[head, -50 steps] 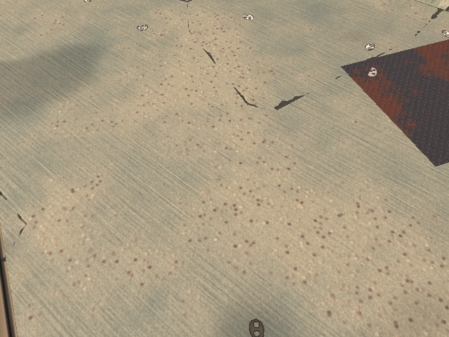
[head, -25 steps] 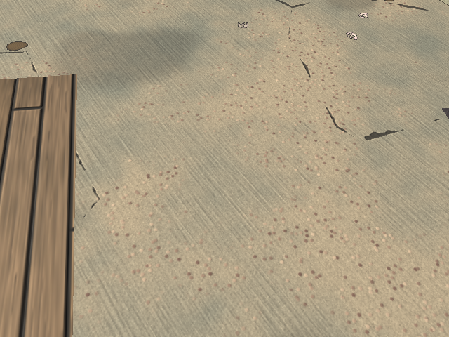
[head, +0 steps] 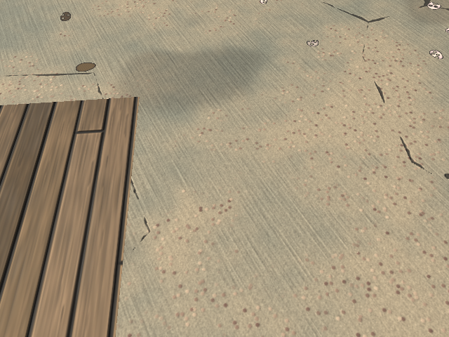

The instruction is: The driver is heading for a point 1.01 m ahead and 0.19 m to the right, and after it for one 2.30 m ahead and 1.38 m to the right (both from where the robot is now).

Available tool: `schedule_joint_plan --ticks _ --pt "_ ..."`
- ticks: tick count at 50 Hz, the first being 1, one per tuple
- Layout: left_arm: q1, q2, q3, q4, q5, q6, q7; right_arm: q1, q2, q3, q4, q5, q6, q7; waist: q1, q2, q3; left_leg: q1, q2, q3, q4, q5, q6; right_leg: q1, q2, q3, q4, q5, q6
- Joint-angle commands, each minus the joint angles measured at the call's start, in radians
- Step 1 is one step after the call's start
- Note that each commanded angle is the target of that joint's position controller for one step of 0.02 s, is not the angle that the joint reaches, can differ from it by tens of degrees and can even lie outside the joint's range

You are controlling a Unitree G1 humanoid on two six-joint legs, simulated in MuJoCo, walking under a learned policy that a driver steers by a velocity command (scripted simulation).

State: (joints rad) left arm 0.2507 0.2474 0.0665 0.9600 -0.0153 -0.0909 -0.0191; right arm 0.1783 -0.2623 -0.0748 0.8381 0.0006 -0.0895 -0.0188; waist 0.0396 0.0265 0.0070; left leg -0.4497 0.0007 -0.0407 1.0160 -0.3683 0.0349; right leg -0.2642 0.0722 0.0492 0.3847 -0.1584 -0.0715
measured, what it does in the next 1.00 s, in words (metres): walks ahead, turning right: left foot, then right foot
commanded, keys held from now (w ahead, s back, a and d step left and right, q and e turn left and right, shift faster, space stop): w+e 0.76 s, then w+q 0.24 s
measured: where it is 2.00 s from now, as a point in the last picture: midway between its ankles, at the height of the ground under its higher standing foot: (316, 195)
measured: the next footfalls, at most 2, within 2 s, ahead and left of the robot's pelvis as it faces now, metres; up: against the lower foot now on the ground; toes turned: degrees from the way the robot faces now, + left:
left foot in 0.26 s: +0.24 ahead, +0.15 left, +0.00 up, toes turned -11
right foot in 0.76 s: +0.45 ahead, -0.19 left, +0.00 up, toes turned -29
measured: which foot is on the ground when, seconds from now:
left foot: up 0.00-0.24, down 0.26-0.76, up 0.78-1.00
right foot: down 0.00-0.26, up 0.28-0.74, down 0.76-1.00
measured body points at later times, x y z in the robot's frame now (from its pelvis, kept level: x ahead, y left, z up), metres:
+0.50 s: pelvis +0.21 +0.04 +0.00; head +0.24 +0.05 +0.45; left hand +0.43 +0.27 -0.11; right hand +0.18 -0.24 -0.11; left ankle +0.20 +0.16 -0.74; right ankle +0.24 -0.14 -0.66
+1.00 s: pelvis +0.46 -0.11 +0.00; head +0.48 -0.13 +0.45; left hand +0.67 +0.08 -0.11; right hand +0.44 -0.42 -0.11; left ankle +0.60 +0.02 -0.66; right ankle +0.42 -0.17 -0.74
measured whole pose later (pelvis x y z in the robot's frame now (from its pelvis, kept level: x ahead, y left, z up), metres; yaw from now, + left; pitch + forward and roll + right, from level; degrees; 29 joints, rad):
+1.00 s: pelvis +0.46 -0.11 +0.00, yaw -27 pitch +1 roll -1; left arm 0.26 0.25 0.06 0.77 0.01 -0.09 -0.04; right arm 0.22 -0.30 -0.05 0.78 0.02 -0.07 -0.01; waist 0.01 0.04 0.03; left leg -0.68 0.15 -0.05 1.10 -0.22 -0.01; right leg -0.17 0.09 -0.07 0.33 -0.19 -0.10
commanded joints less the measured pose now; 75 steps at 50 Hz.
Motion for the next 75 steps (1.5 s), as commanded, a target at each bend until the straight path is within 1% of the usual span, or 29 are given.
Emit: schedule_joint_plan --ticks 1,8,11,13,14,15,16,19,33,35,37,38,39,40,41,43,46,49,54,59,62,64,65,66,67,68,69,70,75 --pt "-0.028 0.142 0.024 -0.074 -0.002 -0.007 0.021 -0.06 -0.078 -0.021 -0.08 -0.008 -0.026 -0.004 -0.019 -0.126 -0.022 -0.132 0.046 -0.008 -0.157 0.073 -0.032 0.112 -0.228 0.329 -0.232 -0.128 -0.169" --pt "0.059 0.189 0.046 -0.089 -0.016 0.024 0.037 -0.183 -0.073 -0.003 -0.123 0.023 -0.036 0.01 0.024 -0.152 -0.015 0.056 -0.014 0.005 -0.489 0.247 -0.071 0.021 -0.213 0.321 -0.177 -0.132 -0.146" --pt "0.046 0.159 0.039 -0.111 -0.016 0.035 0.037 -0.109 -0.101 -0.015 -0.109 0.026 -0.046 0.01 -0.035 -0.146 -0.031 0.229 -0.011 0.0 -0.579 0.252 -0.051 -0.023 -0.186 0.358 -0.089 -0.194 -0.105" --pt "0.007 0.065 0.012 -0.146 -0.006 0.03 0.035 0.114 -0.174 -0.042 -0.067 0.014 -0.048 -0.005 -0.142 -0.059 -0.117 0.531 0.162 -0.142 -0.624 0.134 0.019 -0.208 -0.098 0.269 0.205 -0.272 -0.029" --pt "0.057 -0.004 -0.007 -0.186 -0.016 0.014 0.033 0.204 -0.27 -0.062 -0.055 -0.009 -0.036 -0.008 -0.13 0.209 -0.198 0.727 0.382 -0.493 -0.732 -0.105 0.139 -0.438 0.022 0.107 0.513 -0.417 0.015" --pt "0.079 0.083 0.008 -0.197 -0.033 0.005 0.031 0.199 -0.246 -0.06 -0.047 -0.012 -0.032 0.002 -0.11 0.26 -0.154 0.681 0.46 -0.709 -0.797 -0.315 0.2 -0.576 -0.049 0.091 0.699 -0.43 0.018" --pt "0.05 0.152 0.025 -0.19 -0.031 0.008 0.03 0.146 -0.163 -0.039 -0.069 -0.001 -0.036 0.006 -0.109 0.163 -0.054 0.605 0.41 -0.598 -0.799 -0.294 0.176 -0.609 -0.098 0.107 0.778 -0.341 0.013" --pt "0.012 0.122 0.031 -0.192 -0.012 0.023 0.023 0.04 -0.089 -0.012 -0.077 -0.008 -0.032 0.014 -0.066 0.099 0.029 0.439 0.281 -0.261 -0.834 0.076 0.107 -0.54 -0.167 0.084 0.758 -0.146 0.031" --pt "-0.308 0.058 -0.004 -0.393 -0.013 0.036 -0.053 0.171 -0.187 -0.037 -0.011 0.017 -0.003 0.002 -0.118 0.034 0.086 0.513 0.279 0.177 -0.814 0.592 0.091 -0.441 -0.135 -0.093 0.264 0.123 0.011" --pt "-0.279 0.091 0.011 -0.406 -0.011 0.04 -0.058 0.171 -0.221 -0.044 -0.017 0.019 0.011 -0.005 -0.078 0.072 0.034 0.549 0.283 0.216 -0.693 0.94 0.072 -0.325 -0.071 -0.151 0.249 0.023 -0.031" --pt "-0.056 0.171 0.056 -0.361 -0.015 0.047 -0.051 0.163 -0.243 -0.047 -0.025 0.022 0.028 -0.016 0.057 0.088 -0.101 0.488 0.261 0.253 -0.383 1.142 0.042 0.0 0.007 -0.177 0.193 0.016 -0.095" --pt "0.119 0.238 0.09 -0.317 -0.012 0.057 -0.029 0.161 -0.232 -0.039 -0.042 0.013 0.023 -0.021 0.141 0.036 -0.187 0.265 0.227 0.255 -0.109 0.932 0.002 0.315 -0.039 -0.062 0.167 0.043 -0.14" --pt "0.119 0.336 0.097 -0.309 -0.013 0.054 -0.012 0.277 -0.061 0.015 -0.088 -0.028 -0.001 0.0 0.017 -0.253 -0.285 -0.205 0.06 0.207 0.259 -0.13 -0.049 0.701 -0.339 0.469 0.148 -0.005 -0.296" --pt "0.194 0.273 0.072 -0.324 0.0 0.046 -0.009 0.24 -0.122 0.017 -0.084 0.013 -0.044 0.019 0.079 -0.185 -0.475 -0.296 0.005 -0.028 0.412 -0.241 -0.041 0.756 -0.461 0.796 -0.031 -0.134 -0.373" --pt "0.16 0.216 0.057 -0.302 0.012 0.038 -0.014 0.126 -0.179 -0.004 -0.108 0.06 -0.054 0.026 0.103 -0.117 -0.322 -0.377 0.057 -0.044 0.419 -0.147 -0.027 0.656 -0.426 0.617 -0.057 -0.062 -0.306" --pt "0.0 0.15 0.032 -0.31 0.005 0.024 -0.015 0.078 -0.166 0.0 -0.103 0.034 -0.049 0.012 0.016 -0.026 -0.124 -0.297 0.146 -0.021 0.268 -0.001 -0.019 0.311 -0.344 0.347 -0.078 0.112 -0.228" --pt "-0.064 0.118 0.023 -0.295 0.022 -0.004 -0.02 0.168 -0.136 -0.003 -0.072 0.025 0.001 0.014 -0.068 -0.071 -0.072 -0.146 0.184 -0.033 0.184 0.083 -0.034 0.092 -0.297 0.188 -0.179 0.217 -0.214" --pt "-0.046 0.136 0.029 -0.253 0.026 -0.024 -0.013 0.113 -0.107 0.003 -0.09 0.019 0.024 0.007 -0.063 -0.061 -0.002 -0.212 0.177 -0.044 0.081 0.207 -0.057 0.051 -0.276 0.054 -0.233 0.29 -0.189" --pt "-0.017 0.147 0.026 -0.221 0.027 -0.026 0.006 -0.015 -0.076 0.015 -0.124 0.02 0.008 0.029 -0.006 -0.06 0.037 -0.205 0.121 -0.01 -0.247 0.521 -0.041 0.108 -0.233 -0.108 -0.257 0.283 -0.111" --pt "0.068 0.176 0.035 -0.174 0.013 0.004 0.017 -0.145 -0.059 0.028 -0.198 0.022 0.003 0.066 0.05 -0.049 0.081 -0.311 0.091 0.033 -0.39 0.448 0.0 0.335 -0.313 -0.135 -0.204 0.369 -0.098" --pt "0.047 0.208 0.043 -0.18 0.007 0.033 0.033 -0.132 -0.084 0.017 -0.235 0.02 0.008 0.087 0.01 -0.086 0.037 -0.248 0.031 0.105 -0.41 0.278 0.045 0.415 -0.335 -0.169 -0.067 0.714 -0.069" --pt "0.026 0.235 0.048 -0.19 0.008 0.049 0.047 0.021 -0.146 -0.015 -0.219 0.019 0.019 0.083 -0.083 -0.123 -0.075 -0.019 -0.047 0.153 -0.407 0.199 0.092 0.395 -0.318 -0.201 0.173 0.988 -0.039" --pt "0.012 0.226 0.041 -0.198 0.005 0.049 0.054 0.177 -0.202 -0.045 -0.189 0.021 0.022 0.07 -0.174 -0.093 -0.156 0.237 -0.058 0.116 -0.476 0.277 0.135 0.268 -0.28 -0.227 0.402 0.897 -0.003" --pt "0.091 0.142 0.013 -0.239 0.025 0.029 0.05 0.288 -0.319 -0.08 -0.176 0.013 0.03 0.05 -0.166 0.099 -0.29 0.64 0.179 -0.272 -0.464 0.29 0.27 -0.11 -0.174 -0.233 0.784 0.41 0.054" --pt "0.113 0.085 -0.016 -0.256 0.034 -0.009 0.027 0.266 -0.311 -0.067 -0.194 0.021 0.021 0.053 -0.117 0.199 -0.421 0.862 0.346 -0.778 -0.63 0.199 0.418 -0.406 0.017 -0.036 1.036 -0.413 0.085" --pt "0.007 0.173 0.007 -0.276 -0.005 -0.04 0.006 0.273 -0.236 -0.046 -0.198 0.013 0.02 0.053 -0.175 0.105 -0.378 0.856 0.319 -0.701 -0.678 0.127 0.359 -0.522 -0.052 0.087 1.072 -0.373 0.06" --pt "-0.057 0.173 0.002 -0.303 -0.024 -0.054 -0.001 0.224 -0.2 -0.037 -0.2 0.013 0.019 0.05 -0.155 0.043 -0.234 0.716 0.285 -0.557 -0.689 0.155 0.315 -0.553 -0.096 0.067 1.004 -0.296 0.044" --pt "-0.074 0.16 -0.001 -0.307 -0.006 -0.058 0.004 0.156 -0.181 -0.03 -0.211 0.015 0.019 0.05 -0.105 -0.048 -0.13 0.546 0.243 -0.452 -0.703 0.249 0.287 -0.522 -0.135 0.05 0.898 -0.24 0.046" --pt "-0.028 0.139 0.006 -0.302 0.032 -0.006 0.022 0.063 -0.172 -0.024 -0.24 0.005 0.015 0.031 -0.013 0.007 -0.044 0.209 0.149 -0.262 -0.783 0.502 0.278 -0.348 -0.173 0.01 0.663 -0.124 0.123"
